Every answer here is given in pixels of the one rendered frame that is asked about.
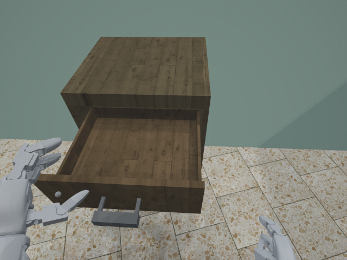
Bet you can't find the drawer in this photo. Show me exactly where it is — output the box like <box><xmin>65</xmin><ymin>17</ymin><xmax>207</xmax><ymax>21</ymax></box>
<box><xmin>34</xmin><ymin>106</ymin><xmax>205</xmax><ymax>214</ymax></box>

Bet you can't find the robot left hand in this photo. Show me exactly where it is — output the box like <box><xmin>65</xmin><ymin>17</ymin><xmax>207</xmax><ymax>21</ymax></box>
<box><xmin>0</xmin><ymin>138</ymin><xmax>89</xmax><ymax>236</ymax></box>

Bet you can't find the robot left forearm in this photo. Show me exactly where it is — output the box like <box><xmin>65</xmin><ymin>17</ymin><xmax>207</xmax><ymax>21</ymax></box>
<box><xmin>0</xmin><ymin>234</ymin><xmax>30</xmax><ymax>260</ymax></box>

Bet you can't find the cabinet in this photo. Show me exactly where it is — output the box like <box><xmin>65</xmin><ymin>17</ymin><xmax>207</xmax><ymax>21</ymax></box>
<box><xmin>60</xmin><ymin>37</ymin><xmax>211</xmax><ymax>169</ymax></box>

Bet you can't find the handle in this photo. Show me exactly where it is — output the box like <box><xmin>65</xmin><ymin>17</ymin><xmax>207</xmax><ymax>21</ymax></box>
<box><xmin>91</xmin><ymin>197</ymin><xmax>141</xmax><ymax>228</ymax></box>

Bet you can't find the robot right hand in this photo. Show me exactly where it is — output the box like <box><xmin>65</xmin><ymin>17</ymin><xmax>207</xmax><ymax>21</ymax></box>
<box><xmin>254</xmin><ymin>215</ymin><xmax>297</xmax><ymax>260</ymax></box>

